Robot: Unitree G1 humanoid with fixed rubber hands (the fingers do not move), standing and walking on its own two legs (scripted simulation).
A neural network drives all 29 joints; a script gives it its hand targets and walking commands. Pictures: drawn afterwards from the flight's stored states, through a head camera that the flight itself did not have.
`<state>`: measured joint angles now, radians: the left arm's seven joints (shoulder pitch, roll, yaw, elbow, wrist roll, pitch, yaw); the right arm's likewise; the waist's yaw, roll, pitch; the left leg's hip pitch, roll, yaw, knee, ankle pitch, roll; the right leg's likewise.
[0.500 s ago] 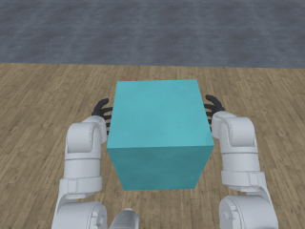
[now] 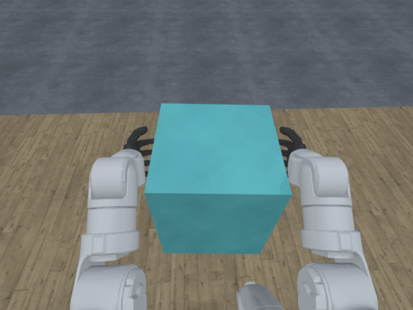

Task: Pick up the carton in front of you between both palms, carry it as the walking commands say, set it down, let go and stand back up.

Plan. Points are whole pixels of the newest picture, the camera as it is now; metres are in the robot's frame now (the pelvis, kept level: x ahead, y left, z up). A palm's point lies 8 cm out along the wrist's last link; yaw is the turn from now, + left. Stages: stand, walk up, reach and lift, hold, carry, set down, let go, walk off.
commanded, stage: carry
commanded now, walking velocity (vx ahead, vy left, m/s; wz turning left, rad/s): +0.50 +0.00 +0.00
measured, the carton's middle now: (213, 183) +0.35 -0.02 +0.02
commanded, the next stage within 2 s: none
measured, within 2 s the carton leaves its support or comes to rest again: neither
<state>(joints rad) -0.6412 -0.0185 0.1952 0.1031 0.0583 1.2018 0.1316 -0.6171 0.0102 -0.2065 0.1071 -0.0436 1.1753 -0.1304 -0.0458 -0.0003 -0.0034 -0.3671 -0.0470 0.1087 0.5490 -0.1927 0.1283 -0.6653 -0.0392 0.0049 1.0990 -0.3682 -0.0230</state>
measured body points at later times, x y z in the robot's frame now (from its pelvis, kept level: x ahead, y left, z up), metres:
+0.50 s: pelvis +0.29 -0.05 -0.03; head +0.34 -0.07 +0.42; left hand +0.65 +0.12 +0.05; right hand +0.67 -0.19 +0.05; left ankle +0.30 +0.09 -0.68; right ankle +0.30 -0.10 -0.76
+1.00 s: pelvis +0.59 +0.00 -0.06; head +0.62 +0.01 +0.39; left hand +0.96 +0.13 +0.03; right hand +0.95 -0.17 +0.03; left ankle +0.61 +0.04 -0.79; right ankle +0.57 -0.15 -0.71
